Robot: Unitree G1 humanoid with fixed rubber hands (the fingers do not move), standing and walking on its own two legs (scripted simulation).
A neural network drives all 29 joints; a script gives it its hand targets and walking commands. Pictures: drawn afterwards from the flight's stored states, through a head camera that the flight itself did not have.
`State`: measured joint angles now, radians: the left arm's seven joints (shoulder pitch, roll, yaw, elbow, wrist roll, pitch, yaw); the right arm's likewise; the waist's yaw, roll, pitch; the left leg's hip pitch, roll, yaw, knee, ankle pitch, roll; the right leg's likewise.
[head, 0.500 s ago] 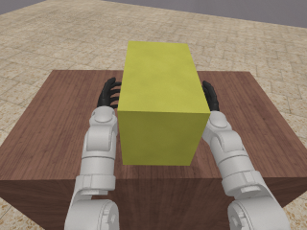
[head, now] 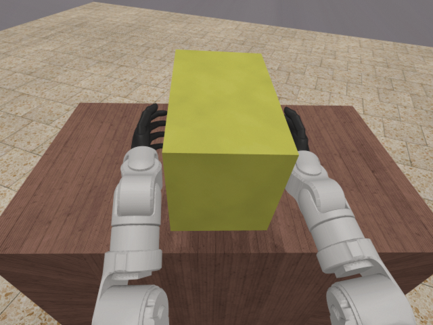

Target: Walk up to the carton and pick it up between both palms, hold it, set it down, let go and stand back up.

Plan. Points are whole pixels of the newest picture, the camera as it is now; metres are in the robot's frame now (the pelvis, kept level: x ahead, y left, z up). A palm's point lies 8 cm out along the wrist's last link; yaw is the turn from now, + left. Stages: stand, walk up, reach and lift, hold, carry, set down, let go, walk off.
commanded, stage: hold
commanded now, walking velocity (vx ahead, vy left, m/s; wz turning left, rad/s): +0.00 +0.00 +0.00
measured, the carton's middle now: (219, 135) +0.42 +0.00 +0.17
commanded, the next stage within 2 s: none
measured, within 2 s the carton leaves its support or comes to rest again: neither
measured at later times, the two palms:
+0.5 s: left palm (144, 146) +0.36 +0.13 +0.19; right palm (298, 151) +0.36 -0.13 +0.18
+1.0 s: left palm (134, 150) +0.35 +0.15 +0.19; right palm (289, 150) +0.36 -0.12 +0.18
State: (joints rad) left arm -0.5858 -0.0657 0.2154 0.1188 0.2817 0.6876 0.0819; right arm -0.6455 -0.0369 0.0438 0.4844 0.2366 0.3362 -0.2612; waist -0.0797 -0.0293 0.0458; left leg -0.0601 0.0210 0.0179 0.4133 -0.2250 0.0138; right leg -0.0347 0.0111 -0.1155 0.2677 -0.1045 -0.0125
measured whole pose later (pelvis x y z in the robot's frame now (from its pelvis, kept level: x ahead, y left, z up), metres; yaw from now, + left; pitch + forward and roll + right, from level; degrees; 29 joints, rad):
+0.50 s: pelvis -0.01 +0.00 +0.00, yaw +0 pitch -8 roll -1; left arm -0.66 -0.06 0.27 0.18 0.31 0.71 0.03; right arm -0.70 0.01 -0.04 0.53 0.16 0.36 -0.24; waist -0.08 -0.05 0.06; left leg -0.06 0.01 0.01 0.39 -0.20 0.01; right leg -0.05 0.00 -0.12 0.29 -0.10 -0.02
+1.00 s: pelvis -0.01 +0.00 +0.00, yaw +1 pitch -8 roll -1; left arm -0.61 -0.06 0.26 0.09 0.30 0.74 0.03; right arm -0.66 0.01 0.00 0.47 0.19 0.37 -0.27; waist -0.08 -0.05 0.06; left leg -0.04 0.01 0.00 0.40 -0.21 0.01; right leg -0.03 0.00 -0.13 0.29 -0.11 -0.01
